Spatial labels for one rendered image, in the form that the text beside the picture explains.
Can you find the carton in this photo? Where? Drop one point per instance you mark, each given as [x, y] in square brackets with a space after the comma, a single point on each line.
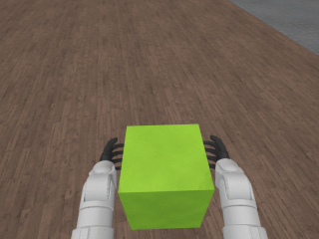
[165, 180]

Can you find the left robot hand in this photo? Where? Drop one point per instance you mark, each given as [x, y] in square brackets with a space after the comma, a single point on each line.
[108, 154]

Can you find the left robot forearm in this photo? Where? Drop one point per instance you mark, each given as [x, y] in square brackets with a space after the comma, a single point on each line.
[95, 219]

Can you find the right robot forearm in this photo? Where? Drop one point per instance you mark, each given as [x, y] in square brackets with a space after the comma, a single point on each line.
[238, 205]

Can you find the right robot hand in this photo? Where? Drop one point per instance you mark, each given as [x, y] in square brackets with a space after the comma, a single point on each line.
[219, 151]

